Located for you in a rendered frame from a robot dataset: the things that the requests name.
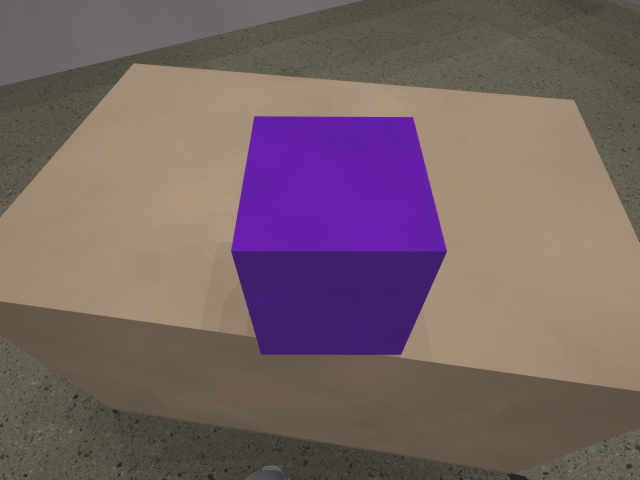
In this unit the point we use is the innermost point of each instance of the pedestal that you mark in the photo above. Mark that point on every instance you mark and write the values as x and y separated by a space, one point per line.
116 272

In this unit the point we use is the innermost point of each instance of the carton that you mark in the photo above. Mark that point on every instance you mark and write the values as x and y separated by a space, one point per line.
337 239

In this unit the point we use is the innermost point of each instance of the left robot shin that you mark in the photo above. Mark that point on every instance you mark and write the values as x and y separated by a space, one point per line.
272 468

